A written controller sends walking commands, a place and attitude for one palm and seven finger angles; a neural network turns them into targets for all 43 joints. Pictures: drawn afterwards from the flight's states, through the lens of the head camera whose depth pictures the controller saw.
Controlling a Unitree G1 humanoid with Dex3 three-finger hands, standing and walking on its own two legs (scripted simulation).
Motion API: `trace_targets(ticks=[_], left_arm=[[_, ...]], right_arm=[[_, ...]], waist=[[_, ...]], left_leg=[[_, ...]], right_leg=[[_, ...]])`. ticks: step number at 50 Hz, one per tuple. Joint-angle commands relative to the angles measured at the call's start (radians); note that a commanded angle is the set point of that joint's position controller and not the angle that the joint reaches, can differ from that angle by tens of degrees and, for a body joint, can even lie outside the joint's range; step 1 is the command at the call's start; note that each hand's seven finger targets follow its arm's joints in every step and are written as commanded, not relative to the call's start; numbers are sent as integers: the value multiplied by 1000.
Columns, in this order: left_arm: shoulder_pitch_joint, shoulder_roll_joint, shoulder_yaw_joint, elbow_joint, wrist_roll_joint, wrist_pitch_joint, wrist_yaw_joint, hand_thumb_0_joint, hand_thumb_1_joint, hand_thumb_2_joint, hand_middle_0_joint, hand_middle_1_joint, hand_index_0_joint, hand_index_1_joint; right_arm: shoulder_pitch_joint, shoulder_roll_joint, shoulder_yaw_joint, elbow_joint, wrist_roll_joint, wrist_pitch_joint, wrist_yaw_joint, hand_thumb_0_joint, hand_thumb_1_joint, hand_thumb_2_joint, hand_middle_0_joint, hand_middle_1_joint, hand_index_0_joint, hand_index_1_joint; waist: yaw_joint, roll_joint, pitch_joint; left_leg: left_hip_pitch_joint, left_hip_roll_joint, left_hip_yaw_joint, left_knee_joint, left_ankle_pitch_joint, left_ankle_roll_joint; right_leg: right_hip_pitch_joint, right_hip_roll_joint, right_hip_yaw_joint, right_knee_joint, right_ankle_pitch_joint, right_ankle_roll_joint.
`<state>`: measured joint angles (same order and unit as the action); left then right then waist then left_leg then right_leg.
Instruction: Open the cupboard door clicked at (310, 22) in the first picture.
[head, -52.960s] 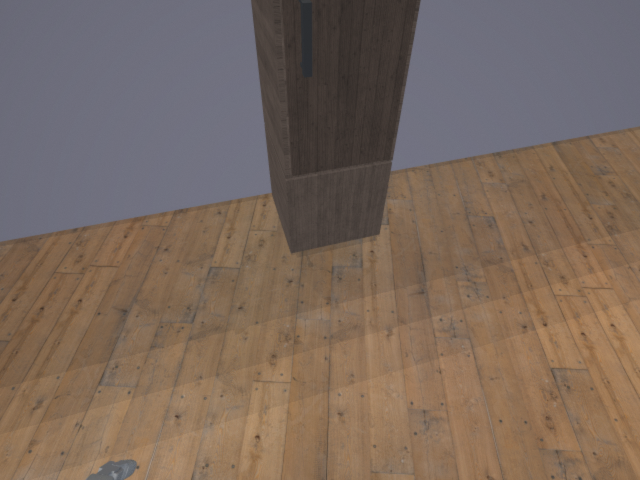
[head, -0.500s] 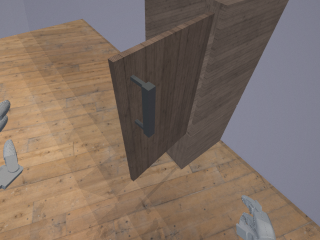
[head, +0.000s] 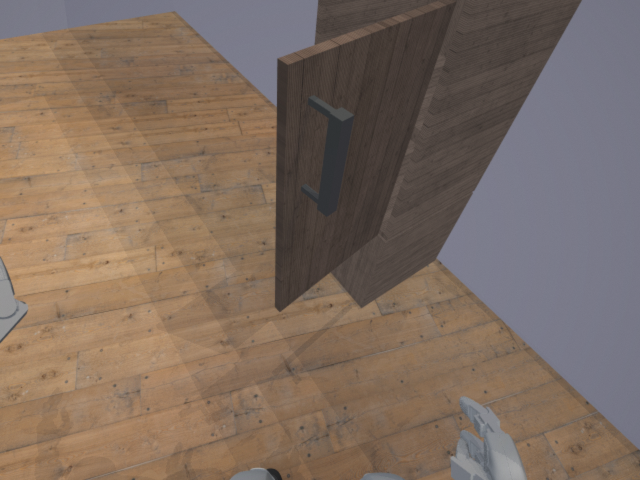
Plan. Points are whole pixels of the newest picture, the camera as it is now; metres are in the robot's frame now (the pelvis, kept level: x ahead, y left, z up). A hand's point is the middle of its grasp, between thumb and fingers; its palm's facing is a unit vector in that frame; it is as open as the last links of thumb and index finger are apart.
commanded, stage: stop stepping back and stand still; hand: left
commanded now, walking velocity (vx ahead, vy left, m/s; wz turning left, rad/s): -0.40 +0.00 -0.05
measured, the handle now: (322, 159) +0.52 +0.04 +0.11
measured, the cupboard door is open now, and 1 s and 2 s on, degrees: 98 98 98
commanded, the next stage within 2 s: let the arm hang, fingers relaxed in 1.44 s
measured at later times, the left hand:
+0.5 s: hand (1, 436) +0.13 +0.25 +0.16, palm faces +0.45 -0.82 -0.36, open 7.4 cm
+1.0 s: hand out of the picture +0.08 +0.25 +0.14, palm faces +0.38 -0.84 -0.40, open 7.4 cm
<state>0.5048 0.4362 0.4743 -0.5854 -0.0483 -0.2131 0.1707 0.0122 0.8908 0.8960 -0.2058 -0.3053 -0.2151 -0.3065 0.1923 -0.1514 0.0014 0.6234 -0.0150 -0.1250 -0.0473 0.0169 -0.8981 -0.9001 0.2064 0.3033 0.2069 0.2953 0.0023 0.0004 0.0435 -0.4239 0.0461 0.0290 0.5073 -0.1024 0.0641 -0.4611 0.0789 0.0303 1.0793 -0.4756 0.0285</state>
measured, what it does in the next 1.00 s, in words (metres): walks backwards: right foot, then left foot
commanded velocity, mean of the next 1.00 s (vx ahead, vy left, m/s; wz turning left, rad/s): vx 0.07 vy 0.04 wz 0.00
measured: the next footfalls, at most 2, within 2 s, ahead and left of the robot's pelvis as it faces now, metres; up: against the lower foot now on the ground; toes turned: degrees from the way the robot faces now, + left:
right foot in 0.22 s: -0.14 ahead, -0.11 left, +0.00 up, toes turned -5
left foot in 0.42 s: -0.06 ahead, +0.11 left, +0.00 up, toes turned -3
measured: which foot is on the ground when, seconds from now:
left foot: down 0.00-0.22, up 0.24-0.40, down 0.42-1.00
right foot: up 0.00-0.20, down 0.22-1.00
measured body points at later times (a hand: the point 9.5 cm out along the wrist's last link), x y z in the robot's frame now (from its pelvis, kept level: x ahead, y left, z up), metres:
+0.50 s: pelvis -0.09 -0.01 -0.01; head -0.12 -0.01 +0.44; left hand +0.10 +0.29 +0.18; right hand +0.02 -0.29 -0.10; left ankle -0.04 +0.08 -0.74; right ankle -0.19 -0.11 -0.73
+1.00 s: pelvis -0.15 +0.00 +0.00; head -0.14 +0.00 +0.45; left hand +0.05 +0.29 +0.16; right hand -0.01 -0.24 -0.09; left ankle -0.10 +0.11 -0.74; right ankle -0.18 -0.11 -0.74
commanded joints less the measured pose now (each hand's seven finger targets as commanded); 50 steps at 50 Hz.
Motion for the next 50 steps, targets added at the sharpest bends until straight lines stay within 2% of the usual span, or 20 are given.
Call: trace_targets(ticks=[1, 8, 9, 11, 13, 15, 20, 23, 24, 26, 28, 31, 34, 36, 38, 40, 43, 44, 46, 50], left_arm=[[14, 116, 35, -247, -15, -40, 5, 0, 900, 900, -200, -300, -200, -300], [107, 183, 92, -220, -41, -36, 1, 0, 900, 900, -200, -300, -200, -300], [126, 215, 111, -234, -41, -40, -4, 0, 900, 900, -200, -300, -200, -300], [138, 269, 155, -241, -49, -52, -6, 0, 900, 900, -200, -300, -200, -300], [73, 319, 208, -263, -47, -58, 12, 0, 900, 900, -200, -300, -200, -300], [82, 187, 115, -110, -37, -24, -10, 0, 900, 900, -200, -300, -200, -300], [-95, 140, 24, 76, -4, -18, -10, 0, 900, 900, -200, -300, -200, -300], [-143, 139, -6, 21, 3, -31, -9, 0, 900, 900, -200, -300, -200, -300], [-144, 159, 11, -19, 10, -34, -2, 0, 900, 900, -200, -300, -200, -300], [-129, 169, 13, -132, 11, -48, -10, 0, 900, 900, -200, -300, -200, -300], [-70, 186, 55, -177, 16, -45, -5, 0, 900, 900, -200, -300, -200, -300], [81, 203, 120, -162, 10, -50, 2, 0, 900, 900, -200, -300, -200, -300], [120, 185, 135, -95, -12, -59, 0, 0, 900, 900, -200, -300, -200, -300], [82, 148, 110, -32, -11, -62, 0, 0, 900, 900, -200, -300, -200, -300], [16, 131, 74, 42, 0, -52, 1, 0, 900, 900, -200, -300, -200, -300], [-53, 92, 15, 88, 8, -48, 0, 0, 900, 900, -200, -300, -200, -300], [-127, 100, -27, 34, 18, -44, -1, 0, 900, 900, -200, -300, -200, -300], [-139, 109, -31, 3, 22, -41, -6, 0, 900, 900, -200, -300, -200, -300], [-130, 135, -9, -69, 30, -42, -11, 0, 900, 900, -200, -300, -200, -300], [-44, 161, 40, -171, 22, -55, -3, 0, 900, 900, -200, -300, -200, -300]], right_arm=[[-69, -176, -64, -130, 8, -55, 0, 0, -900, -900, 200, 300, 200, 300], [-71, -152, -44, -154, 6, -38, -9, 0, -900, -900, 200, 300, 200, 300], [-70, -148, -40, -158, 9, -27, -9, 0, -900, -900, 200, 300, 200, 300], [-85, -142, -30, -142, 4, 9, -12, 0, -900, -900, 200, 300, 200, 300], [-85, -147, -9, -156, -5, -7, -7, 0, -900, -900, 200, 300, 200, 300], [-58, -161, -38, -140, 38, -9, -19, 0, -900, -900, 200, 300, 200, 300], [-48, -185, -33, -93, 29, -21, -48, 0, -900, -900, 200, 300, 200, 300], [-29, -218, -48, -116, 36, -24, -51, 0, -900, -900, 200, 300, 200, 300], [-25, -213, -42, -128, 30, -25, -44, 0, -900, -900, 200, 300, 200, 300], [-51, -196, -40, -124, 14, -47, -32, 0, -900, -900, 200, 300, 200, 300], [-82, -192, -38, -144, 13, -58, -26, 0, -900, -900, 200, 300, 200, 300], [-72, -170, -35, -174, 11, -45, -22, 0, -900, -900, 200, 300, 200, 300], [-49, -167, -63, -149, 16, -6, -16, 0, -900, -900, 200, 300, 200, 300], [-35, -168, -55, -128, 18, -10, -24, 0, -900, -900, 200, 300, 200, 300], [-40, -154, -34, -119, 21, -19, -34, 0, -900, -900, 200, 300, 200, 300], [-26, -169, -35, -95, 24, -35, -45, 0, -900, -900, 200, 300, 200, 300], [-47, -204, -52, -108, 25, -54, -60, 0, -900, -900, 200, 300, 200, 300], [-49, -212, -55, -119, 30, -57, -57, 0, -900, -900, 200, 300, 200, 300], [-51, -184, -34, -118, 21, -59, -51, 0, -900, -900, 200, 300, 200, 300], [-74, -173, -27, -147, 17, -70, -40, 0, -900, -900, 200, 300, 200, 300]], waist=[[-11, 221, -218], [10, 301, -260], [5, 221, -254], [10, -115, -183], [9, -87, -197], [-16, -210, -159], [-24, -50, -57], [-18, 79, -134], [-13, 91, -143], [-7, 171, -124], [9, 171, -31], [6, 197, -43], [-1, -179, -47], [-19, -137, -58], [-22, -72, -59], [-25, -35, -73], [2, 7, -93], [4, -53, -93], [-3, 17, -130], [13, 131, -148]], left_leg=[[233, 229, -225, -306, -96, 43], [217, 58, -45, -365, -298, -117], [227, 9, 24, -242, -234, -132], [253, -45, 5, 249, -168, -97], [-24, -20, -43, 443, -253, -90], [-127, -18, -42, 381, -175, -82], [182, -60, 50, -6, -75, -17], [357, 89, -136, -21, 197, 76], [368, 136, -238, -17, 327, 117], [225, 181, -333, -175, 116, 105], [-39, 149, -284, -323, -376, 62], [-122, 28, -123, -229, -453, -39], [-1, -61, -57, 330, -227, -84], [-35, -28, -79, 401, -242, -81], [38, 0, -59, 155, -209, -64], [199, -22, -33, -42, -66, -50], [283, 82, -131, -88, 66, -7], [277, 70, -116, -62, 100, -10], [260, 46, -108, -75, 233, -18], [196, 50, -129, -152, 84, -26]], right_leg=[[52, -12, -45, -115, -37, 0], [371, 44, -191, -720, -5, -69], [368, -14, -146, -829, 69, -95], [62, -327, 141, -948, 167, -158], [196, -456, 208, -851, 518, -231], [363, -321, 81, -714, 793, -129], [243, -276, 38, -618, 791, -52], [139, -143, -29, -420, 592, 49], [93, -103, -34, -391, 431, 49], [159, -82, -35, -371, -6, -8], [319, -79, -61, -447, -19, -32], [405, -100, -55, -651, 60, -74], [129, -384, 365, -937, -127, -206], [166, -370, 272, -861, 155, -199], [228, -300, 146, -764, 332, -146], [213, -212, 57, -712, 340, -80], [203, -133, 28, -682, 319, -13], [229, -126, 41, -697, 368, -10], [292, -122, -13, -641, 485, -17], [348, -102, -31, -647, 345, -18]])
